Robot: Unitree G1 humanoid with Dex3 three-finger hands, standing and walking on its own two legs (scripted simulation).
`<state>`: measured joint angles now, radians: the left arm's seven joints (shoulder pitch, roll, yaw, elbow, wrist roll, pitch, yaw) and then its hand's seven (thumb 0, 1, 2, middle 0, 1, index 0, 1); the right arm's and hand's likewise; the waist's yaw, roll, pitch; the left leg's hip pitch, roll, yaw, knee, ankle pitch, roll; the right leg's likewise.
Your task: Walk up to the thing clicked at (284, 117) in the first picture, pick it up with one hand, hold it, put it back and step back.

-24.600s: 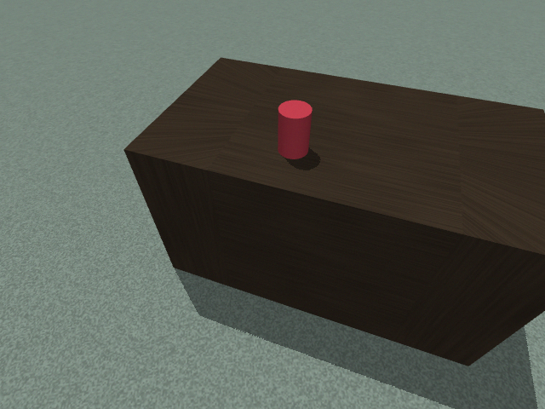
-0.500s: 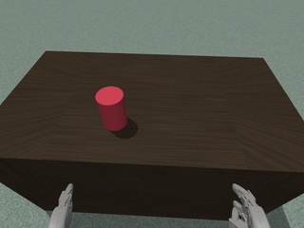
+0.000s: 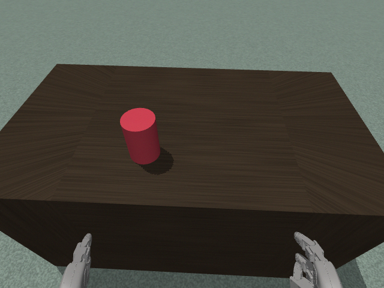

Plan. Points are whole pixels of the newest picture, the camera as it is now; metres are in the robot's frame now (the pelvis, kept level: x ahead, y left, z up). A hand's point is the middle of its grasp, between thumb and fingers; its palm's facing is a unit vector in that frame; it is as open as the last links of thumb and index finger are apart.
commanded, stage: home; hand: left
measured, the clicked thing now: (141, 137) +0.51 +0.15 +0.00
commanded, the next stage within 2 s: stand in 1.16 s
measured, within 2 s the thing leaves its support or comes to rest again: neither
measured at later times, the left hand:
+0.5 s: hand (107, 283) +0.17 +0.18 -0.04, palm faces +0.11 -0.97 -0.22, open 17.7 cm
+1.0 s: hand out of the picture +0.15 +0.22 -0.09, palm faces -0.04 -0.94 -0.34, open 17.7 cm
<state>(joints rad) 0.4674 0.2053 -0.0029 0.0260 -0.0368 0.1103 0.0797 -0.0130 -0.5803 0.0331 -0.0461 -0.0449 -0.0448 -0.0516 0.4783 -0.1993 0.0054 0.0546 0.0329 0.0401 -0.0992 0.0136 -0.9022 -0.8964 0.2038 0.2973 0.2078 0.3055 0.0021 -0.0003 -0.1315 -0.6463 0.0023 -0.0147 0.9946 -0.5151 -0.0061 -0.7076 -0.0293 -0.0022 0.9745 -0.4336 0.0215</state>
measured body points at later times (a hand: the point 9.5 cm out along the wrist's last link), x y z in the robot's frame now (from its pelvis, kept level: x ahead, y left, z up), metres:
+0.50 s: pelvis +0.00 +0.00 +0.00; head +0.03 +0.00 +0.45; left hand +0.16 +0.23 -0.03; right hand +0.16 -0.23 -0.02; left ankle -0.01 +0.12 -0.68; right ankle +0.03 -0.13 -0.68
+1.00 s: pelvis +0.00 +0.00 +0.01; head +0.02 +0.01 +0.46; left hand +0.14 +0.26 -0.07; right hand +0.13 -0.26 -0.09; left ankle -0.01 +0.12 -0.68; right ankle +0.03 -0.13 -0.68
